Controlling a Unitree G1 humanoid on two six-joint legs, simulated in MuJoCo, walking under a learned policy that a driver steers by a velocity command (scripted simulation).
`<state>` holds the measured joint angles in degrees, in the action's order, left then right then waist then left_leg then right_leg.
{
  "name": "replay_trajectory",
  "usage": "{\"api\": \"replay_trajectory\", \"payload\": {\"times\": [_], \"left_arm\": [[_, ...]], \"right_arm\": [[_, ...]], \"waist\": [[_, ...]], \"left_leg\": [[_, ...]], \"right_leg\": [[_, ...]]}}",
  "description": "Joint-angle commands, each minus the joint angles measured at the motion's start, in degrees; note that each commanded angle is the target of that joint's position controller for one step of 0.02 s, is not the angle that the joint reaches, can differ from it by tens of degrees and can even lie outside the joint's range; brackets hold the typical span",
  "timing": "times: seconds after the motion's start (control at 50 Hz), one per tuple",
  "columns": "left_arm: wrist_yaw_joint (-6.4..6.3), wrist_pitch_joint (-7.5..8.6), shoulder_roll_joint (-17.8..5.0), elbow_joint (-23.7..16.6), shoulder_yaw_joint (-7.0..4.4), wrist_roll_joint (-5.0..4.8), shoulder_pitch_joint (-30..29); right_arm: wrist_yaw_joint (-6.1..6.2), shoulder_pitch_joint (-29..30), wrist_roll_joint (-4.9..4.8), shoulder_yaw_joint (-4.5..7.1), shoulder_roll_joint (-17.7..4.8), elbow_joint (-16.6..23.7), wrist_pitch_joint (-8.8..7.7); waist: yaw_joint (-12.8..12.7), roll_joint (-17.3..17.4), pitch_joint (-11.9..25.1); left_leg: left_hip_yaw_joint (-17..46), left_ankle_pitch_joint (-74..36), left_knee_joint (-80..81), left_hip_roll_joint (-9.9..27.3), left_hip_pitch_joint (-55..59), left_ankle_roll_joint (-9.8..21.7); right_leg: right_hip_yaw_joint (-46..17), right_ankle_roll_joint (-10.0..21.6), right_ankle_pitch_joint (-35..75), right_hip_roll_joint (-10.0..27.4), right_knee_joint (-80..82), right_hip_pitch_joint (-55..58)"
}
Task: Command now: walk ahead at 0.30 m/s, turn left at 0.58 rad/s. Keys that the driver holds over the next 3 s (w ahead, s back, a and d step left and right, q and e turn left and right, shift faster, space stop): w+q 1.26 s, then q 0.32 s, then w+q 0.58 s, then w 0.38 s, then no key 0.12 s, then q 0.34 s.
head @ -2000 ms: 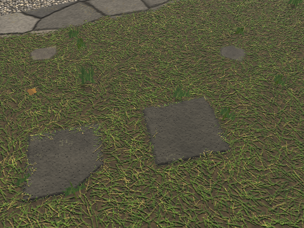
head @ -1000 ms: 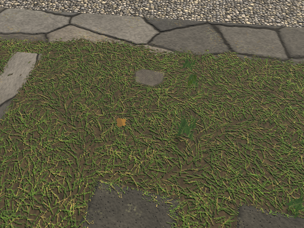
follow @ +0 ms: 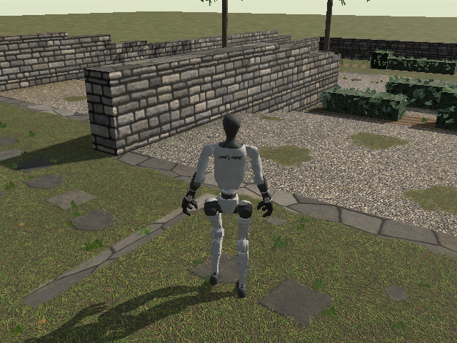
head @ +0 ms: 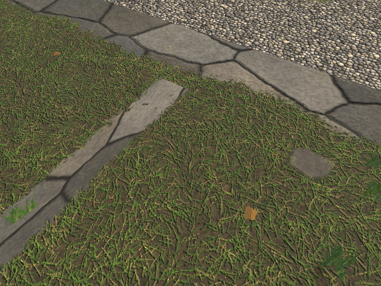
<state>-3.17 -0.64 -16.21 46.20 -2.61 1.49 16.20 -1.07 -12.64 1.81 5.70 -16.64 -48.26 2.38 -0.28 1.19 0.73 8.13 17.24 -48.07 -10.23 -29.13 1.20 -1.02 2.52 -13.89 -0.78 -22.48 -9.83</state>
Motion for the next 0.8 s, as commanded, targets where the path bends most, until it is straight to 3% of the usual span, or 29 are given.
{"api": "replay_trajectory", "payload": {"times": [0.02, 0.08, 0.14, 0.28, 0.34, 0.36, 0.38, 0.4, 0.42, 0.44, 0.46, 0.48, 0.5, 0.54, 0.58, 0.62, 0.68, 0.8], "left_arm": [[0.29, 1.96, -7.29, -5.15, -1.61, -0.38, -7.18], [1.62, 3.10, -6.91, -3.14, -1.95, 0.09, -0.05], [2.03, 4.19, -7.56, -0.79, -2.51, 0.09, 6.52], [2.50, 5.13, -6.95, 2.01, -2.53, 0.13, 9.63], [2.29, 4.59, -7.91, 3.48, -2.67, -0.10, 10.34], [2.22, 4.39, -8.50, 3.75, -2.67, -0.22, 9.91], [2.14, 4.18, -9.13, 4.05, -2.64, -0.45, 9.71], [2.07, 3.86, -9.33, 3.98, -2.38, -0.93, 9.03], [2.16, 3.81, -8.60, 2.86, -1.93, -0.68, 8.66], [3.59, 4.26, -1.27, -2.03, -0.23, -0.37, 8.46], [3.64, 4.72, -6.66, -3.49, -1.54, -0.01, 2.65], [3.86, 5.06, -7.18, -4.78, -1.74, -0.68, -1.59], [3.88, 5.65, -6.20, -4.21, -1.22, -0.80, -0.59], [3.95, 4.48, -6.07, -2.63, -1.32, 0.85, 2.69], [4.48, 2.67, -5.44, -2.41, -1.35, 1.54, 4.08], [4.72, 1.81, -4.59, -3.59, -1.23, 1.46, 1.21], [4.69, 1.70, -4.31, -6.67, -1.06, 1.30, -7.49], [5.17, 2.52, -3.54, -11.11, -0.04, 0.54, -19.54]], "right_arm": [[-1.78, -2.83, 1.11, 1.41, -6.11, 2.04, -0.81], [-2.83, 2.70, 0.78, 0.31, -4.38, 4.08, -0.86], [-3.14, 7.33, 0.70, -0.20, -3.97, 5.15, -1.28], [-4.78, 17.29, 0.48, -2.08, -1.60, 9.36, -2.20], [-4.74, 17.84, 0.92, -2.48, -1.58, 10.58, -2.26], [-4.33, 15.59, 0.96, -2.26, -2.04, 10.20, -2.34], [-3.75, 10.71, 1.01, -1.75, -2.94, 8.94, -2.60], [-3.02, 1.51, 1.23, -0.95, -4.19, 6.17, -3.16], [-1.89, -8.97, 1.54, 0.52, -7.65, 3.07, -3.48], [-0.74, -10.59, 0.63, 1.88, -14.26, 3.76, -3.46], [-0.25, -11.92, -0.55, 1.80, -14.92, 4.72, -3.08], [0.30, -10.05, -0.65, 1.45, -13.37, 2.93, -2.90], [0.58, -7.05, -1.00, 0.65, -10.32, 2.89, -3.20], [0.97, -1.37, -1.33, -0.38, -7.30, 3.90, -3.90], [0.79, -1.24, -1.82, -0.80, -6.54, 3.98, -4.98], [0.64, -2.90, -1.88, -0.55, -7.47, 3.25, -5.56], [0.65, -7.03, -1.68, -0.52, -7.59, 1.94, -5.76], [1.41, -13.80, -1.41, -0.44, -8.01, -0.13, -5.92]], "waist": [[3.83, -8.47, -3.79], [-0.16, -7.91, -7.07], [-3.53, -7.00, -7.47], [-5.77, -8.99, -8.54], [-4.61, -10.08, -7.53], [-2.93, -10.26, -6.04], [-0.40, -9.84, -2.85], [4.00, -7.76, 3.05], [8.53, -3.14, 9.84], [6.22, 12.74, 15.33], [8.44, 5.86, 16.23], [7.41, 3.33, 7.80], [4.58, 1.19, 2.73], [-0.24, 0.82, -0.23], [-1.82, 1.41, 0.08], [-1.69, 1.28, -1.48], [0.73, 1.69, -4.61], [4.73, 2.00, -4.70]], "left_leg": [[-1.50, -2.61, -17.59, 4.52, -10.05, -0.96], [-2.62, -5.16, -17.88, 7.74, -16.40, -1.73], [-2.86, -6.47, -12.18, 9.21, -19.27, -2.73], [-10.93, -6.40, 5.03, 11.97, -12.39, -0.75], [-15.31, -1.69, 11.05, 10.01, -4.46, 2.77], [-16.68, -0.04, 12.54, 8.05, 0.49, 4.32], [-17.29, 0.60, 14.13, 5.68, 7.31, 5.88], [-17.00, -2.55, 18.15, 3.61, 19.63, 7.66], [-8.24, 1.86, 20.90, 8.48, 35.58, 9.91], [22.42, 12.87, 25.57, 27.74, 51.11, 16.50], [35.88, 6.50, 32.25, 30.97, 49.82, 18.20], [24.66, -3.64, 31.33, 28.31, 45.56, 17.62], [17.51, -14.22, 31.25, 25.55, 37.68, 16.10], [9.74, -22.07, 32.96, 19.61, 27.49, 14.00], [7.84, -25.63, 34.28, 17.66, 23.75, 14.63], [7.38, -23.40, 36.23, 16.45, 21.00, 14.66], [8.78, -21.65, 37.96, 15.79, 21.06, 14.02], [11.18, -31.29, 34.25, 16.25, 28.31, 12.31]], "right_leg": [[-13.57, 3.98, -20.47, 13.58, 16.79, 0.59], [-9.62, 4.94, -16.96, 13.82, 17.11, 4.69], [-6.49, 5.38, -8.83, 14.87, 16.33, 11.60], [3.74, 5.42, 10.81, 16.41, 13.43, 12.70], [7.58, 4.58, 23.70, 17.03, 8.95, 12.24], [9.27, 4.18, 35.07, 17.09, 4.84, 11.79], [11.34, 3.77, 47.26, 16.90, -2.95, 11.41], [13.94, 2.61, 50.16, 15.87, -14.93, 7.82], [14.56, 0.76, 36.47, 14.54, -30.55, -3.51], [13.18, -2.63, -14.00, 5.98, -49.09, -26.87], [1.81, -2.49, -16.03, 2.92, -55.22, -32.45], [0.10, -1.72, -9.63, 5.69, -55.01, -36.26], [0.35, -1.41, -5.24, 7.76, -49.97, -33.54], [-0.02, -2.54, -4.16, 9.28, -44.25, -26.10], [0.75, -3.96, -4.10, 8.74, -42.14, -23.56], [1.54, -5.06, -0.90, 8.25, -38.69, -24.95], [1.88, -5.89, 5.39, 7.58, -31.10, -29.65], [1.58, -4.46, 13.07, 3.70, -17.32, -29.80]]}}
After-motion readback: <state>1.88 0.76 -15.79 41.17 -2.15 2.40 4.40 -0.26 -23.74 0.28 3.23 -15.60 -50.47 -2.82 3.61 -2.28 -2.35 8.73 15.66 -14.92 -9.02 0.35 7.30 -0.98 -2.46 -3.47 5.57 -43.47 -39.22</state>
